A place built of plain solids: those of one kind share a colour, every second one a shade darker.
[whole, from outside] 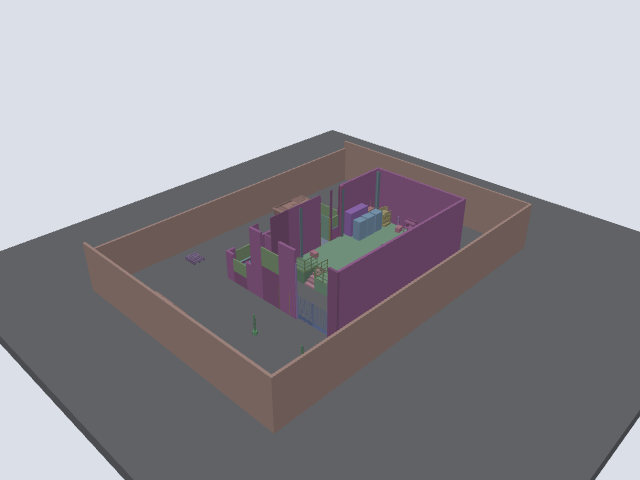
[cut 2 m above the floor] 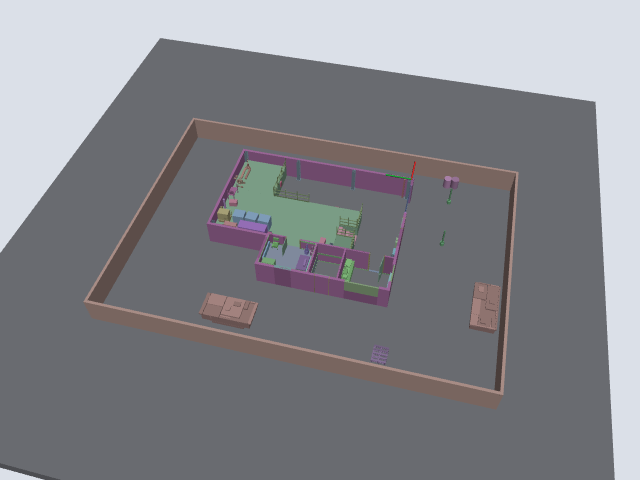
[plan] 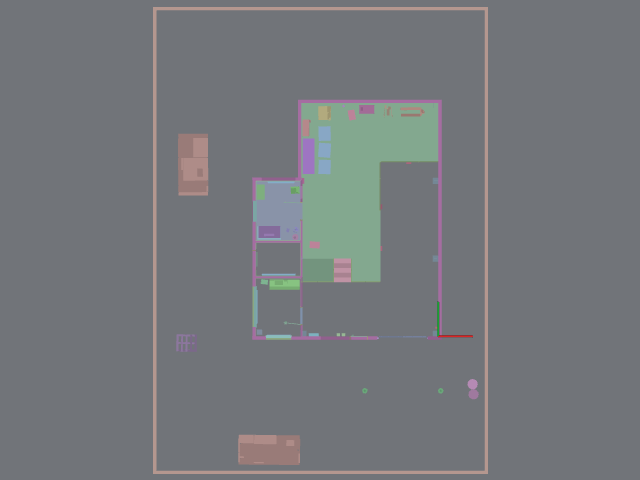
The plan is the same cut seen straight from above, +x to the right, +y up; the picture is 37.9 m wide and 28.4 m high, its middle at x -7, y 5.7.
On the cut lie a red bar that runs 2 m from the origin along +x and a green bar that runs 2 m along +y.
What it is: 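A small parcels depot; vehicles drive in at ground level; along the lane and across its end the floor is raised to lorry-floor height for loading, with steps cut into it and the checker's office on the raised level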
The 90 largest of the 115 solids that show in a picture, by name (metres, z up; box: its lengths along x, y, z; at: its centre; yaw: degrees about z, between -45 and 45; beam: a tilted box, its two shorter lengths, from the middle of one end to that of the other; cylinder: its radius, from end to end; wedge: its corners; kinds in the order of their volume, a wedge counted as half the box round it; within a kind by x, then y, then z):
{
 "yard_bound_1": {"box": [0.2, 27.64, 3.37], "at": [-16.78, 5.67, 1.64]},
 "yard_bound_2": {"box": [19.82, 0.2, 4.07], "at": [-6.97, -8.05, 1.99]},
 "yard_bound_3": {"box": [19.82, 0.2, 4.07], "at": [-6.97, 19.39, 1.99]},
 "yard_bound_4": {"box": [0.2, 27.64, 4.07], "at": [2.84, 5.67, 1.99]},
 "raised_floor_bank_1": {"box": [1.95, 1.4, 1.07], "at": [-7.14, 3.9, 0.48]},
 "raised_floor_bank_2": {"box": [4.7, 9.2, 1.07], "at": [-5.77, 9.2, 0.48]},
 "raised_floor_bank_3": {"box": [1.75, 1.4, 1.07], "at": [-4.29, 3.9, 0.48]},
 "raised_floor_bank_4": {"box": [0.02, 3.5, 1.07], "at": [-3.42, 12.05, 0.48]},
 "raised_floor_bank_5": {"box": [3.42, 3.5, 1.07], "at": [-1.71, 12.05, 0.48]},
 "wall_1": {"box": [0.2, 0.76, 2.45], "at": [-10.9, 0.17, 1.18]},
 "wall_2": {"box": [0.2, 2.41, 1.05], "at": [-10.9, 1.75, 0.47]},
 "wall_3": {"box": [0.2, 0.56, 2.45], "at": [-10.9, 3.23, 1.18]},
 "wall_4": {"box": [0.2, 2.1, 2.45], "at": [-10.9, 4.55, 1.18]},
 "wall_5": {"box": [0.2, 1.21, 3.47], "at": [-10.9, 6.2, 1.69]},
 "wall_6": {"box": [0.2, 1.21, 2.07], "at": [-10.9, 7.4, 0.98]},
 "wall_7": {"box": [0.2, 1.41, 3.47], "at": [-10.9, 8.7, 1.69]},
 "wall_8": {"box": [0.56, 0.2, 3.47], "at": [-10.72, 9.3, 1.69]},
 "wall_9": {"box": [0.81, 0.2, 2.45], "at": [-10.6, -0.1, 1.18]},
 "wall_10": {"box": [1.51, 0.2, 1.05], "at": [-9.45, -0.1, 0.47]},
 "wall_11": {"box": [2.7, 0.06, 2.45], "at": [-9.45, 3.47, 1.18]},
 "wall_12": {"box": [2.7, 0.06, 2.45], "at": [-9.45, 3.53, 1.18]},
 "wall_13": {"box": [2.7, 0.06, 2.45], "at": [-9.45, 5.57, 1.18]},
 "wall_14": {"box": [2.7, 0.06, 3.47], "at": [-9.45, 5.63, 1.69]},
 "wall_15": {"box": [2.01, 0.2, 2.17], "at": [-9.45, 9.3, 1.03]},
 "wall_16": {"box": [0.61, 0.2, 2.45], "at": [-8.4, -0.1, 1.18]},
 "wall_17": {"box": [0.2, 4.8, 5.55], "at": [-8.2, 11.6, 2.73]},
 "wall_18": {"box": [0.06, 0.66, 2.45], "at": [-8.13, 0.33, 1.18]},
 "wall_19": {"box": [0.06, 1.75, 2.45], "at": [-8.13, 2.62, 1.18]},
 "wall_20": {"box": [0.06, 2.1, 2.45], "at": [-8.13, 4.55, 1.18]},
 "wall_21": {"box": [0.06, 1.26, 2.42], "at": [-8.13, 6.23, 2.21]},
 "wall_22": {"box": [0.06, 0.76, 1.02], "at": [-8.13, 8.53, 1.51]},
 "wall_23": {"box": [0.06, 1.75, 5.55], "at": [-8.07, 2.62, 2.73]},
 "wall_24": {"box": [0.06, 2.1, 5.55], "at": [-8.07, 4.55, 2.73]},
 "wall_25": {"box": [0.06, 1.26, 5.55], "at": [-8.07, 6.23, 2.73]},
 "wall_26": {"box": [0.06, 0.21, 5.55], "at": [-8.07, 8.05, 2.73]},
 "wall_27": {"box": [0.06, 0.76, 2.07], "at": [-8.07, 8.53, 0.98]},
 "wall_28": {"box": [0.06, 0.37, 5.55], "at": [-8.07, 9.08, 2.73]},
 "wall_29": {"box": [1.16, 0.2, 5.55], "at": [-7.53, -0.1, 2.73]},
 "wall_30": {"box": [1.81, 0.2, 2.95], "at": [-6.05, -0.1, 1.43]},
 "wall_31": {"box": [1.56, 0.2, 5.55], "at": [-4.38, -0.1, 2.73]},
 "wall_32": {"box": [8.5, 0.2, 5.55], "at": [-4.05, 13.9, 2.73]},
 "wall_33": {"box": [0.81, 0.2, 5.55], "at": [-0.2, -0.1, 2.73]},
 "wall_34": {"box": [0.2, 14.2, 5.55], "at": [0.1, 6.9, 2.73]},
 "raised_floor_office_1": {"box": [2.83, 3.73, 1.07], "at": [-9.45, 7.4, 0.48]},
 "beyond_skip_1": {"box": [0.87, 1.14, 0.12], "at": [-14.96, 11.15, 1.18], "yaw": 0.2},
 "beyond_skip_2": {"box": [1.3, 2.25, 1.08], "at": [-14.51, 10.14, 0.48], "yaw": 0.2},
 "beyond_skip_3": {"box": [1.67, 3.39, 0.56], "at": [-14.51, 10.16, 0.84], "yaw": 0.2},
 "beyond_skip_4": {"box": [1.76, 0.24, 0.12], "at": [-14.51, 11.87, 1.18], "yaw": 0.2},
 "beyond_skip_5": {"box": [1.76, 0.2, 0.12], "at": [-14.5, 8.43, 1.18], "yaw": 0.2},
 "beyond_skip_6": {"box": [1.47, 1.34, 0.12], "at": [-14.35, 9.88, 1.18], "yaw": 0.2},
 "beyond_skip_7": {"box": [0.88, 1.15, 0.12], "at": [-14.06, 11.16, 1.18], "yaw": 0.2},
 "beyond_skip_8": {"box": [0.79, 0.76, 0.12], "at": [-11.43, -6.71, 1.13], "yaw": -0.5},
 "beyond_skip_9": {"box": [0.89, 0.37, 0.12], "at": [-11.38, -7.39, 1.13], "yaw": -0.5},
 "beyond_skip_10": {"box": [0.9, 0.5, 0.12], "at": [-11.36, -6.07, 1.13], "yaw": -0.5},
 "beyond_skip_11": {"box": [1.32, 0.55, 0.12], "at": [-10.24, -6.11, 1.13], "yaw": -0.5},
 "beyond_skip_12": {"box": [3.33, 1.65, 0.58], "at": [-10.01, -6.71, 0.77], "yaw": -0.5},
 "beyond_skip_13": {"box": [2.06, 0.85, 0.12], "at": [-9.24, -7.17, 1.13], "yaw": -0.5},
 "beyond_skip_14": {"box": [1.34, 0.85, 0.12], "at": [-8.87, -6.28, 1.13], "yaw": -0.5},
 "longspan_1": {"box": [0.7, 2.1, 2.13], "at": [-7.67, 10.65, 2.03]},
 "roll_cage_1": {"box": [0.72, 0.85, 1.7], "at": [-6.73, 10.02, 1.82], "yaw": -1.9},
 "roll_cage_2": {"box": [0.72, 0.85, 1.7], "at": [-6.73, 11.01, 1.82], "yaw": -3.8},
 "roll_cage_3": {"box": [0.72, 0.85, 1.7], "at": [-6.73, 11.99, 1.82], "yaw": 1.5},
 "window_pane_1": {"box": [0.1, 2.4, 1.06], "at": [-10.95, 1.75, 1.52]},
 "window_pane_2": {"box": [1.5, 0.1, 1.06], "at": [-9.45, -0.15, 1.52]},
 "window_pane_3": {"box": [2.0, 0.1, 0.96], "at": [-9.45, 9.35, 2.59]},
 "window_pane_4": {"box": [0.12, 0.75, 1.01], "at": [-8.1, 8.53, 2.51]},
 "window_pane_5": {"box": [1.8, 0.1, 1.51], "at": [-6.05, -0.15, 3.64]},
 "door_landing_1": {"box": [1.02, 0.3, 0.22], "at": [-5.67, 3.35, 0.06]},
 "door_landing_2": {"box": [1.02, 0.3, 0.39], "at": [-5.67, 3.63, 0.14]},
 "door_landing_3": {"box": [1.02, 0.3, 0.56], "at": [-5.67, 3.91, 0.23]},
 "door_landing_4": {"box": [1.02, 0.3, 0.73], "at": [-5.67, 4.19, 0.32]},
 "door_landing_5": {"box": [1.02, 0.3, 0.9], "at": [-5.67, 4.47, 0.4]},
 "beyond_drums_1": {"cylinder": 0.3, "from": [2.03, -2.83, -0.06], "to": [2.03, -2.83, 0.87]},
 "beyond_drums_2": {"cylinder": 0.3, "from": [2.09, -3.43, -0.06], "to": [2.09, -3.43, 0.87]},
 "filing_lateral_1": {"box": [0.48, 0.9, 1.05], "at": [-10.51, 8.53, 1.5]},
 "cage_trolley_1": {"box": [0.54, 0.82, 0.81], "at": [-6.83, 13.21, 1.71], "yaw": 1.1},
 "pier_1": {"box": [0.17, 0.34, 5.55], "at": [-8.02, 9.2, 2.73]},
 "carton_1": {"box": [0.6, 0.4, 0.45], "at": [-7.32, 5.41, 1.2], "yaw": -3.7},
 "carton_2": {"box": [0.4, 0.6, 0.45], "at": [-5.12, 13.1, 1.2], "yaw": 11.0},
 "door_leaf_1": {"box": [0.99, 0.044, 2.14], "at": [-8.66, 7.91, 2.04], "yaw": -1.6},
 "door_leaf_2": {"box": [0.99, 0.044, 2.14], "at": [-8.65, 0.76, 1.02], "yaw": -6.3},
 "desk_load_lived_1": {"box": [1.3, 0.72, 0.12], "at": [-9.98, 6.17, 1.81]},
 "desk_frame_1": {"box": [1.4, 0.8, 0.07], "at": [-10.01, 6.11, 1.71]},
 "radiator_1": {"box": [1.6, 0.1, 0.5], "at": [-9.3, 9.11, 1.42]},
 "kitchenette_low_1": {"box": [0.5, 0.28, 0.26], "at": [-9.43, 3.18, 1.01]},
 "kitchenette_low_2": {"box": [0.7, 0.41, 0.12], "at": [-8.54, 3.17, 0.94]},
 "shelving_bay_1": {"box": [0.38, 0.94, 0.17], "at": [-7.85, 12.31, 1.89]},
 "pallet_truck_1": {"box": [1.15, 0.16, 0.14], "at": [-1.64, 13.09, 1.04], "yaw": 0.6},
 "pallet_truck_2": {"box": [1.15, 0.16, 0.14], "at": [-1.64, 13.47, 1.04], "yaw": 0.6},
 "roller_shutter_1": {"box": [0.11, 0.1, 4.55], "at": [-3.58, -0.11, 2.23]}
}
